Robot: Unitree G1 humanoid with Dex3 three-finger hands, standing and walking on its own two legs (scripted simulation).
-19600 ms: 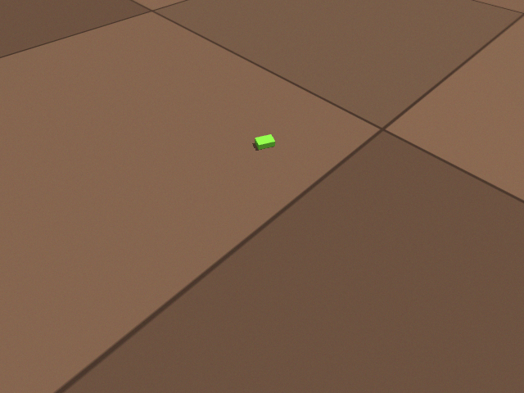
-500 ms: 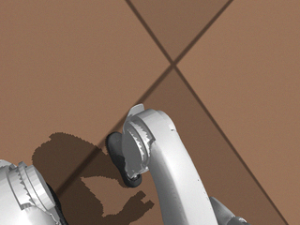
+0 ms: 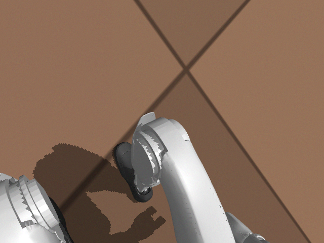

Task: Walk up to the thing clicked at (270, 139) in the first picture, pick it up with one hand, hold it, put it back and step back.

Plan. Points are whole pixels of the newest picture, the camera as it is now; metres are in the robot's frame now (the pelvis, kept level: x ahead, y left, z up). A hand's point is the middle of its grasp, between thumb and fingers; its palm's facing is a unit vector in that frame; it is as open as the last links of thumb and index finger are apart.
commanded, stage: settle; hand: left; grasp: from above
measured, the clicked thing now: out of the picture +0.49 +0.32 -0.29
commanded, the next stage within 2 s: lift in 0.84 s
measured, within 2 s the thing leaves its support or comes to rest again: leaves its support in 0.26 s
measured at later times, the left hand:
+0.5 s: hand out of the picture +0.48 +0.35 -0.20, palm faces -0.41 -0.09 -0.91, open 9.7 cm
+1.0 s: hand out of the picture +0.48 +0.33 -0.13, palm faces -0.43 -0.06 -0.90, open 9.7 cm
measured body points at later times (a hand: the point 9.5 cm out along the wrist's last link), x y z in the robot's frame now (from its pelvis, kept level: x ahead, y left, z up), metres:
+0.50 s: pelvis +0.01 +0.00 +0.01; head +0.28 +0.13 +0.34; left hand +0.50 +0.35 -0.15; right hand +0.05 -0.27 -0.04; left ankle +0.07 +0.12 -0.28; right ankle +0.14 -0.13 -0.27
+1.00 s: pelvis +0.00 -0.01 +0.03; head +0.24 +0.11 +0.39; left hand +0.50 +0.33 -0.08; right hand +0.08 -0.27 -0.05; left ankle +0.07 +0.12 -0.28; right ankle +0.14 -0.13 -0.28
